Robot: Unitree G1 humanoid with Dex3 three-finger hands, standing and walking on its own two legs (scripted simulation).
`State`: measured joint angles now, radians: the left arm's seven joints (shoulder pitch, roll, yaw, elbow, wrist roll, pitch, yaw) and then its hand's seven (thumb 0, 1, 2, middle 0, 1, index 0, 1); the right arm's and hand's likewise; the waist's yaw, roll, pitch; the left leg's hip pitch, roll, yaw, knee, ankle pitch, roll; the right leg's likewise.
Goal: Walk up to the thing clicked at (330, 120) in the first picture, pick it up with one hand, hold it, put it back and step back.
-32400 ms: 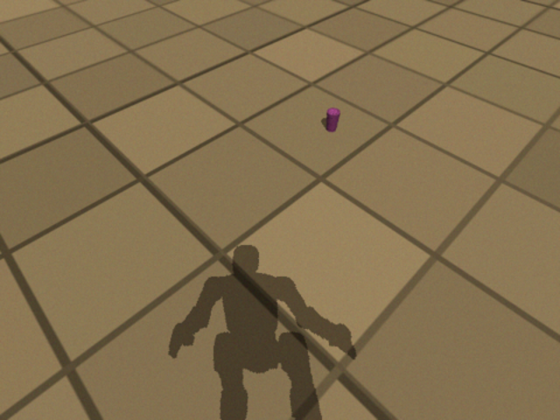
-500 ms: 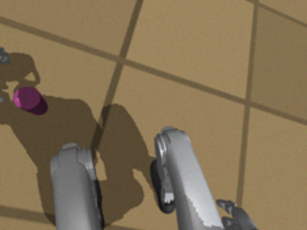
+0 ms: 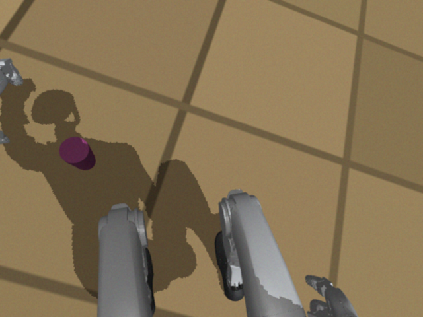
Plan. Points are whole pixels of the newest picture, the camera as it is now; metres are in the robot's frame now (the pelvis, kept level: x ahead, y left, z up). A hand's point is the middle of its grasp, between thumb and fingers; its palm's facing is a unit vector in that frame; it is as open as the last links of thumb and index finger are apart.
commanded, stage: go down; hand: left
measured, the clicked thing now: (80, 156) +0.50 +0.29 -0.39
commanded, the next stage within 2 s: none
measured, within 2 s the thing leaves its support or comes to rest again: neither
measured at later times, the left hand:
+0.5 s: hand out of the picture +0.47 +0.35 +0.02, palm faces -0.42 -0.06 -0.90, open 13.4 cm
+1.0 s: hand out of the picture +0.47 +0.36 +0.05, palm faces -0.42 -0.06 -0.90, open 14.1 cm
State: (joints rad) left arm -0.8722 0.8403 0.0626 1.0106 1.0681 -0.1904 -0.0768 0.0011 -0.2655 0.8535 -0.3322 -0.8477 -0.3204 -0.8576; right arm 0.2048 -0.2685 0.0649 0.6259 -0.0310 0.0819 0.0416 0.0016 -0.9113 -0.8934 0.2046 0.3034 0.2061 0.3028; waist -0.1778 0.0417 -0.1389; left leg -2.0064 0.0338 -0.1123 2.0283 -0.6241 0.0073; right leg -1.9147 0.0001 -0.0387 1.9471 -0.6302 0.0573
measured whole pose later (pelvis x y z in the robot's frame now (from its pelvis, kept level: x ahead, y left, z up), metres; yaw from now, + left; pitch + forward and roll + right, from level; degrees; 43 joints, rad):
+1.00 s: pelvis +0.01 +0.01 +0.11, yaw +1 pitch +31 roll -7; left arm -0.85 0.83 0.07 1.13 1.12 -0.26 0.01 0.00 -0.55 1.02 -0.16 -0.98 -0.11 -1.02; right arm 0.22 -0.25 0.05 0.70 -0.02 0.06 0.00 0.00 -0.92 -0.90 0.20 0.30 0.21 0.30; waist -0.18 0.04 -0.14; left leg -1.65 0.05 -0.09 1.67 -0.57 0.01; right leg -1.56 0.00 -0.04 1.58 -0.56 0.05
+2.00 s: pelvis +0.03 +0.01 +0.15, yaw +1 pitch +30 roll -7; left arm -0.78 0.81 0.10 1.13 1.12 -0.28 0.05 0.00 -0.52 1.11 -0.19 -1.04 -0.14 -1.09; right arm 0.24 -0.24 0.03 0.70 -0.02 0.07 0.01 0.00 -0.92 -0.91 0.20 0.30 0.21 0.30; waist -0.16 0.04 -0.15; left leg -1.51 0.06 -0.08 1.55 -0.57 0.02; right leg -1.42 0.01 -0.04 1.43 -0.54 0.05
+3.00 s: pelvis +0.04 +0.01 +0.15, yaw +1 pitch +30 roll -7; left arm -0.77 0.80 0.11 1.16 1.14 -0.28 0.09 0.00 -0.46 1.07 -0.24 -1.01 -0.20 -1.05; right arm 0.25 -0.25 0.02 0.70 -0.02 0.07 0.02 0.00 -0.92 -0.91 0.20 0.30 0.21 0.30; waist -0.16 0.04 -0.15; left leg -1.49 0.06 -0.08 1.53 -0.57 0.01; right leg -1.41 0.02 -0.03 1.42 -0.54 0.05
